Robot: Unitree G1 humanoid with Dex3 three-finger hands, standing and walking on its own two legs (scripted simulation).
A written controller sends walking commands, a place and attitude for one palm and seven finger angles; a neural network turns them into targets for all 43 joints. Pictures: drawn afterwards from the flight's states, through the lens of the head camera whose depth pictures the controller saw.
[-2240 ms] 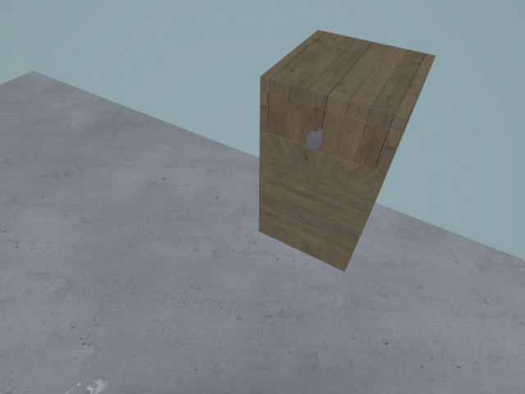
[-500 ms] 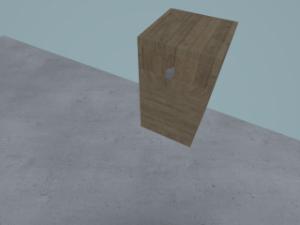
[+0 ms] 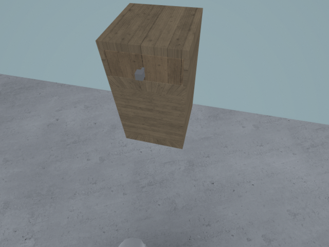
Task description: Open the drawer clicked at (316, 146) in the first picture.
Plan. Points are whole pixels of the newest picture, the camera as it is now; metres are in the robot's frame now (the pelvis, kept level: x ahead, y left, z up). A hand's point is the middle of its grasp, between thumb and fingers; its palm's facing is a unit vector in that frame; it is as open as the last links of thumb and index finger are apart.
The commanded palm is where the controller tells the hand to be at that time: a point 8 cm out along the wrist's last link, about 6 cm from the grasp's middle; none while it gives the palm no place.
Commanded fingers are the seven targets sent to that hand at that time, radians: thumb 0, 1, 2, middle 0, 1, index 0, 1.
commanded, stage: turn to face it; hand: left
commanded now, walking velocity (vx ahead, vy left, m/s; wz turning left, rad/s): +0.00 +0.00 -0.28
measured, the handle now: (141, 72) +0.85 +0.19 -0.11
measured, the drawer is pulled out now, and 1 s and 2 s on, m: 0.00 0.00 0.00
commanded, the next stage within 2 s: take the last steps up to it in 0.18 s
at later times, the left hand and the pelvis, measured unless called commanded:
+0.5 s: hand out of the picture +0.05 +0.26 -0.17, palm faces -0.13 -0.97 -0.19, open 7.4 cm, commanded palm none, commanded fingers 0.00 0.90 0.90 -0.20 -0.30 -0.20 -0.30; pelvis -0.02 +0.07 +0.00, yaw -10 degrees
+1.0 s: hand out of the picture +0.08 +0.24 -0.18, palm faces -0.06 -0.98 -0.18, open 7.3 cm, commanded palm none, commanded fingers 0.00 0.90 0.90 -0.20 -0.30 -0.20 -0.30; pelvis +0.09 +0.06 +0.00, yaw -7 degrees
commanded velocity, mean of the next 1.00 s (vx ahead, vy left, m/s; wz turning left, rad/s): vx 0.22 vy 0.05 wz -0.03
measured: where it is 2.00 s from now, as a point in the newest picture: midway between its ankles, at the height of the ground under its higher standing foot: (151, 237)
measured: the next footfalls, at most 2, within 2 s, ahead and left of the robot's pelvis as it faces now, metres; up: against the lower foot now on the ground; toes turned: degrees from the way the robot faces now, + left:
left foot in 0.26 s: +0.02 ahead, +0.15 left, +0.00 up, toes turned -5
right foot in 0.72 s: +0.03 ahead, -0.09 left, +0.00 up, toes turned -16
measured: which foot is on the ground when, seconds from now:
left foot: up 0.00-0.24, down 0.26-0.72, up 0.74-1.00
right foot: down 0.00-0.26, up 0.28-0.70, down 0.72-1.00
